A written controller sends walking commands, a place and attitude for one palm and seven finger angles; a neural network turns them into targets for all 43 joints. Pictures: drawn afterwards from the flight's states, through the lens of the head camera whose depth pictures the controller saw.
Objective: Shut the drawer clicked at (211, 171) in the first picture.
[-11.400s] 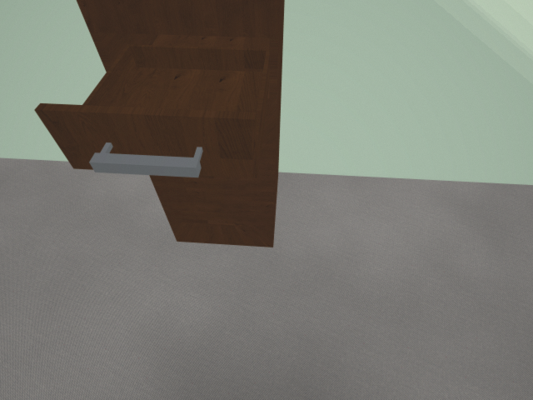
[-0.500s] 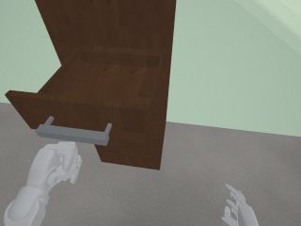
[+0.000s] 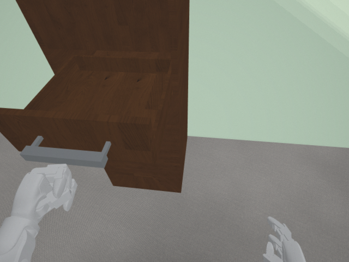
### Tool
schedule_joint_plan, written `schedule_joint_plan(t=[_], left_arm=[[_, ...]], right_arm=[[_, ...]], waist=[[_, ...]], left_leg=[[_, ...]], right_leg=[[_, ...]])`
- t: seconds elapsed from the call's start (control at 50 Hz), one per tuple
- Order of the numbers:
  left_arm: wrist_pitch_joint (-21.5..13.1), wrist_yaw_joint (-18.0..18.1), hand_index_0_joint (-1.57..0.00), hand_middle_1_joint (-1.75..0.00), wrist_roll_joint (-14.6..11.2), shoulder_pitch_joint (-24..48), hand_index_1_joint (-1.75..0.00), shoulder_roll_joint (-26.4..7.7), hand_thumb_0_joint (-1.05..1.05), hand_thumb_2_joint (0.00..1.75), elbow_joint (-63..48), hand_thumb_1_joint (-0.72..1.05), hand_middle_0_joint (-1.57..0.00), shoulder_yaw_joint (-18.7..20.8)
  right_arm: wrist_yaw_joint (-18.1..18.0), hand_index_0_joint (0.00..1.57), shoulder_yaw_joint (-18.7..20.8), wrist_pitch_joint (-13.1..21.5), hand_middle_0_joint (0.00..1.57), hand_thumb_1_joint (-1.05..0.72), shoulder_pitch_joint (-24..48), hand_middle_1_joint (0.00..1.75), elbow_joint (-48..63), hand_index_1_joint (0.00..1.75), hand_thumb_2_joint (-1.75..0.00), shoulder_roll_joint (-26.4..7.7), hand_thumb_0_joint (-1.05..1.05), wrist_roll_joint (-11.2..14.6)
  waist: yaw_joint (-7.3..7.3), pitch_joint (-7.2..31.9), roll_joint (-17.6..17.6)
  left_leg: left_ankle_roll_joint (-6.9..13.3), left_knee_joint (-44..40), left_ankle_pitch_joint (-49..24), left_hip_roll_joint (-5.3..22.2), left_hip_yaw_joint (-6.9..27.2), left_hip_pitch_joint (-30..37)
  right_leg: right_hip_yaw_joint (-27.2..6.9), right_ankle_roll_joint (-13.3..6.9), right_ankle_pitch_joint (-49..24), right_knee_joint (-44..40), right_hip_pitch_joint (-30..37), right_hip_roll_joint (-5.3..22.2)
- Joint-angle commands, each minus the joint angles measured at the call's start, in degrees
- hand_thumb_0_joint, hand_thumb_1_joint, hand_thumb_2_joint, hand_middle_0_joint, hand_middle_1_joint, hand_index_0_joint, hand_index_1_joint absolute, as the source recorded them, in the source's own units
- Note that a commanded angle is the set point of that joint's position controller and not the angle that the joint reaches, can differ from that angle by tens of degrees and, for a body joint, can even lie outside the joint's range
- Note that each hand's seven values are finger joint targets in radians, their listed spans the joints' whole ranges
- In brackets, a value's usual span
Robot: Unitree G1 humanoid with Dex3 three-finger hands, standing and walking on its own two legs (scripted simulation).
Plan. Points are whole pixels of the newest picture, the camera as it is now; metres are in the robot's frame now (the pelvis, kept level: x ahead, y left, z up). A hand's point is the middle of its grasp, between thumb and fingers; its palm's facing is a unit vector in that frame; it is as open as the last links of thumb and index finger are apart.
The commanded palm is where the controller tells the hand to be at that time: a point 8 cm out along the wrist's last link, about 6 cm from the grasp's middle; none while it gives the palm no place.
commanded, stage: bring the fist close to the handle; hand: left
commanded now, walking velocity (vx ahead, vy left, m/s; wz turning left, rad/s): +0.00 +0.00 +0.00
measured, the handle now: (68, 149) +0.34 +0.27 +0.09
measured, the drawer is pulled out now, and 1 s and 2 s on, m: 0.29 0.24 0.12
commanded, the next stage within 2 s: push the drawer shut in 0.04 s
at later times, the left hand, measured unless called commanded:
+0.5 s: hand (66, 179) +0.26 +0.25 +0.09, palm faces -0.02 -1.00 -0.06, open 3.1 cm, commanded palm +0.26 +0.29 +0.09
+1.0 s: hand (78, 159) +0.31 +0.24 +0.09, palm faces -0.04 -1.00 -0.06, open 3.1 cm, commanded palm +0.32 +0.28 +0.09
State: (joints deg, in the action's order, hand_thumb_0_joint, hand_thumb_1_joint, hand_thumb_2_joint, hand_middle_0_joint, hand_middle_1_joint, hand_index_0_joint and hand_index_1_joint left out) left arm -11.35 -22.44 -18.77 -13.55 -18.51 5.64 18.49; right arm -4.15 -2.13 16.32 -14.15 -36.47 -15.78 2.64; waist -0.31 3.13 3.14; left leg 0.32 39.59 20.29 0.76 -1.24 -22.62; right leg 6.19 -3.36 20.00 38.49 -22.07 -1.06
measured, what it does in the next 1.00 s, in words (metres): stands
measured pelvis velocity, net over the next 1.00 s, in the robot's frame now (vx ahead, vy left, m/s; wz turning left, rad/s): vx -0.02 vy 0.02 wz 0.03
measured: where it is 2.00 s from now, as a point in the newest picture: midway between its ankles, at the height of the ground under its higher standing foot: outside the picture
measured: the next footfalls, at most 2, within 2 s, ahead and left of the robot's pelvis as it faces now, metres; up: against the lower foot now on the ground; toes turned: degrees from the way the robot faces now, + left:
none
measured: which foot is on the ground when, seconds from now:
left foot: down 0.00-1.00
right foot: down 0.00-1.00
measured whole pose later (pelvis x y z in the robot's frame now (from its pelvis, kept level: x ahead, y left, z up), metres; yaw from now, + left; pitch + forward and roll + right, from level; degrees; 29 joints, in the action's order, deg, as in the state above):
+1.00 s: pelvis -0.02 +0.02 +0.00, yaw +2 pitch +4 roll -1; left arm -12.2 -20.6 -14.6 16.1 -20.2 30.0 12.8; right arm -5.6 -4.2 12.9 -13.5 -38.6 -15.3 3.3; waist -0.8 0.8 1.4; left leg 2.1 40.5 18.4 -1.5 -0.8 -26.0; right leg 6.7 -1.9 18.6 39.7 -25.0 1.3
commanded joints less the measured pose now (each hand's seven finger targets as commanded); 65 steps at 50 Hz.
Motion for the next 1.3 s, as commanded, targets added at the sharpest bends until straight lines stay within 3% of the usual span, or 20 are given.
schedule_joint_plan(t=[0.0, 0.14, 0.18, 0.32, 0.38, 0.42, 0.46, 0.6, 0.74, 0.78, 0.82, 0.86, 0.88, 0.94, 0.98, 1.06, 1.1, 1.18, 1.24, 1.28], left_arm=[[-4.7, -1.4, -1.4, -1.6, -2.7, 11.0, -1.6, -11.9, 0.0, 0.9, -10.4, 0.9, -1.4, 6.3], [-4.3, -2.9, -1.4, -1.6, -2.9, 11.4, -1.6, -12.3, 0.0, 0.9, -7.7, 0.9, -1.4, 6.2], [-3.9, -2.8, -1.4, -1.6, -2.8, 14.9, -1.6, -14.7, 0.0, 0.9, -6.4, 0.9, -1.4, 7.8], [-4.1, -3.0, -1.4, -1.6, -2.8, 21.6, -1.6, -15.3, 0.0, 0.9, -3.1, 0.9, -1.4, 7.6], [-3.6, -3.2, -1.4, -1.6, -2.2, 25.3, -1.6, -12.6, 0.0, 0.9, -2.6, 0.9, -1.4, 4.1], [-3.2, -2.9, -1.4, -1.6, -2.2, 27.5, -1.6, -13.6, 0.0, 0.9, -1.7, 0.9, -1.4, 4.5], [-3.2, -2.5, -1.4, -1.6, -1.8, 31.2, -1.6, -11.0, 0.0, 0.9, -1.9, 0.9, -1.4, 1.5], [-3.4, -0.7, -1.4, -1.6, 0.1, 41.5, -1.6, -9.2, 0.0, 0.9, -1.0, 0.9, -1.4, -2.9], [-3.9, 1.3, -1.4, -1.6, 1.7, 48.2, -1.6, -8.7, 0.0, 0.9, 1.7, 0.9, -1.4, -5.0], [-4.0, 1.9, -1.4, -1.6, 2.2, 49.3, -1.6, -9.8, 0.0, 0.9, 3.8, 0.9, -1.4, -4.4], [-4.1, 2.2, -1.4, -1.6, 2.4, 51.8, -1.6, -10.9, 0.0, 0.9, 6.2, 0.9, -1.4, -3.4], [-4.2, 2.2, -1.4, -1.6, 2.5, 54.9, -1.6, -9.0, 0.0, 0.9, 7.9, 0.9, -1.4, -5.5], [-4.2, 2.4, -1.4, -1.6, 2.7, 55.6, -1.6, -9.7, 0.0, 0.9, 9.3, 0.9, -1.4, -5.2], [-4.5, 2.6, -1.4, -1.6, 2.9, 58.8, -1.6, -11.6, 0.0, 0.9, 11.6, 0.9, -1.4, -3.7], [-4.6, 2.6, -1.4, -1.6, 3.2, 59.8, -1.6, -11.3, 0.0, 0.9, 14.5, 0.9, -1.4, -4.6], [-5.6, 2.7, -1.4, -1.6, 3.5, 63.1, -1.6, -11.7, 0.0, 0.9, 15.6, 0.9, -1.4, -4.1], [-6.0, 2.6, -1.4, -1.6, 3.6, 62.8, -1.6, -11.1, 0.0, 0.9, 17.2, 0.9, -1.4, -4.9], [-6.8, 2.2, -1.4, -1.6, 3.6, 67.6, -1.6, -14.0, 0.0, 0.9, 21.4, 0.9, -1.4, -3.2], [-7.2, 1.4, -1.4, -1.6, 3.6, 69.5, -1.6, -16.4, 0.0, 0.9, 24.9, 0.9, -1.4, -1.3], [-7.6, 0.8, -1.4, -1.6, 3.7, 70.8, -1.6, -15.4, 0.0, 0.9, 25.6, 0.9, -1.4, -2.6]], right_arm=[[-1.1, 0.2, 2.6, 3.6, 0.2, -0.9, 5.2, 0.3, 8.9, 0.3, -0.9, -6.6, 0.0, 0.5], [-1.2, 0.2, 2.7, 3.4, 0.2, -0.9, 4.8, 0.3, 9.1, 0.3, -0.9, -7.1, 0.0, 0.7], [-1.5, 0.2, 2.7, 2.8, 0.2, -0.9, 4.6, 0.3, 8.6, 0.3, -0.9, -7.5, 0.0, 0.7], [-2.0, 0.2, 2.6, 1.8, 0.2, -0.9, 4.3, 0.3, 8.5, 0.3, -0.9, -7.2, 0.0, 0.8], [-2.0, 0.2, 2.3, 1.6, 0.2, -0.9, 4.2, 0.3, 8.9, 0.3, -0.9, -7.3, 0.0, 0.8], [-2.2, 0.2, 2.5, 1.5, 0.2, -0.9, 3.7, 0.3, 8.4, 0.3, -0.9, -7.6, 0.0, 0.9], [-2.4, 0.2, 2.5, 1.6, 0.2, -0.9, 3.6, 0.3, 8.3, 0.3, -0.9, -7.5, 0.0, 1.0], [-2.8, 0.2, 2.2, 1.5, 0.2, -0.9, 3.0, 0.3, 6.8, 0.3, -0.9, -7.7, 0.0, 0.9], [-2.7, 0.2, 1.7, 1.3, 0.2, -0.9, 3.2, 0.3, 6.0, 0.3, -0.9, -7.5, 0.0, 0.8], [-2.6, 0.2, 1.6, 0.9, 0.2, -0.9, 3.0, 0.3, 5.7, 0.3, -0.9, -7.8, 0.0, 0.7], [-2.6, 0.2, 1.6, 0.4, 0.2, -0.9, 3.0, 0.3, 5.5, 0.3, -0.9, -7.8, 0.0, 0.9], [-2.6, 0.2, 1.3, 0.1, 0.2, -0.9, 3.2, 0.3, 5.4, 0.3, -0.9, -7.5, 0.0, 1.1], [-2.6, 0.2, 1.2, -0.1, 0.2, -0.9, 2.9, 0.3, 5.1, 0.3, -0.9, -7.7, 0.0, 1.0], [-2.5, 0.2, 1.3, -0.7, 0.2, -0.9, 2.4, 0.3, 5.0, 0.3, -0.9, -7.8, 0.0, 1.0], [-2.3, 0.2, 1.2, -1.2, 0.2, -0.9, 1.8, 0.3, 4.8, 0.3, -0.9, -8.0, 0.0, 1.1], [-1.8, 0.2, 1.6, -1.6, 0.2, -0.9, 0.7, 0.3, 4.8, 0.3, -0.9, -8.0, 0.0, 0.9], [-1.4, 0.2, 1.7, -2.1, 0.2, -0.9, 0.0, 0.3, 4.8, 0.3, -0.9, -8.1, 0.0, 0.9], [-1.4, 0.2, 1.6, -3.2, 0.2, -0.9, -1.1, 0.3, 4.2, 0.3, -0.9, -8.5, 0.0, 0.9], [-1.3, 0.2, 1.7, -3.9, 0.2, -0.9, -1.7, 0.3, 3.8, 0.3, -0.9, -8.6, 0.0, 1.0], [-1.1, 0.2, 1.6, -4.2, 0.2, -0.9, -2.1, 0.3, 4.1, 0.3, -0.9, -8.5, 0.0, 0.9]], waist=[[0.75, 6.9, -1.8], [0.62, 7.9, -2.7], [0.92, 7.2, -3.5], [0.88, 9.0, -0.1], [1.56, 8.8, 0.2], [1.76, 8.9, -0.1], [2.64, 8.9, -0.8], [4.11, 9.4, -0.6], [4.06, 10.5, 0.6], [4.06, 10.1, -1.6], [4.07, 9.8, -0.7], [4.57, 9.2, 0.7], [4.91, 8.7, -1.1], [4.45, 10.7, 1.3], [5.18, 10.1, -1.3], [4.49, 14.0, 2.3], [4.85, 14.0, 0.6], [5.8, 11.9, -3.1], [5.63, 12.3, -0.8], [5.89, 13.2, -0.3]], left_leg=[[1.5, -2.9, -10.4, -1.0, 1.8, 0.6], [1.6, -2.7, -10.7, -1.1, 1.9, 0.7], [1.7, -2.4, -10.4, -0.8, 2.0, -0.1], [1.6, -3.1, -10.6, -0.8, 2.0, 1.2], [1.6, -3.8, -10.8, -0.6, 2.5, 2.6], [1.6, -4.3, -9.5, -0.5, 2.8, 2.9], [1.6, -4.7, -8.3, -0.6, 3.2, 3.8], [1.4, -6.1, -5.4, -0.2, 5.1, 6.0], [0.9, -7.5, -2.5, 0.0, 6.6, 7.4], [1.1, -7.8, -1.5, 0.1, 6.8, 6.2], [0.8, -8.0, -0.3, 0.0, 6.6, 5.8], [0.7, -8.3, 1.0, 0.0, 6.9, 6.2], [1.0, -8.1, 1.7, 0.1, 6.7, 5.0], [0.7, -7.9, 1.0, -0.3, 6.5, 5.8], [0.9, -7.7, 1.4, -0.1, 6.5, 4.5], [0.5, -7.0, -1.7, -0.3, 6.5, 6.9], [0.8, -6.5, -3.0, -0.3, 6.2, 6.0], [1.4, -5.6, -1.9, -0.5, 5.1, 1.9], [1.5, -5.0, -1.8, -0.8, 4.2, 0.7], [1.6, -4.5, -2.5, -0.8, 4.2, 0.5]], right_leg=[[-8.4, 3.8, -11.6, -8.2, 4.7, 2.6], [-8.8, 4.1, -12.3, -8.1, 4.8, 3.0], [-9.3, 4.3, -11.6, -8.1, 4.8, 3.0], [-8.7, 3.6, -11.0, -7.4, 4.6, 2.6], [-6.7, 3.0, -11.3, -6.3, 2.9, 1.7], [-6.1, 2.9, -9.8, -6.6, 1.8, 1.6], [-5.2, 2.9, -8.5, -6.3, 0.1, 1.4], [-4.0, 2.4, -5.0, -5.7, -3.1, 1.1], [-3.6, 1.9, -3.6, -5.2, -4.2, 1.4], [-3.7, 1.9, -2.7, -5.3, -3.8, 1.3], [-3.8, 1.8, -2.0, -5.4, -4.1, 1.4], [-3.8, 1.7, -1.7, -5.3, -5.1, 1.4], [-4.0, 1.8, -1.1, -5.5, -4.8, 1.4], [-4.3, 1.5, -1.6, -5.5, -4.4, 1.4], [-4.2, 1.7, -1.1, -5.5, -4.5, 1.3], [-4.3, 1.3, -3.5, -4.9, -4.4, 1.3], [-4.5, 1.5, -4.2, -5.0, -3.8, 1.1], [-5.5, 1.9, -3.0, -5.6, -2.9, 1.1], [-6.6, 1.9, -2.6, -5.9, -2.4, 1.3], [-6.8, 1.9, -3.2, -5.5, -2.1, 1.2]])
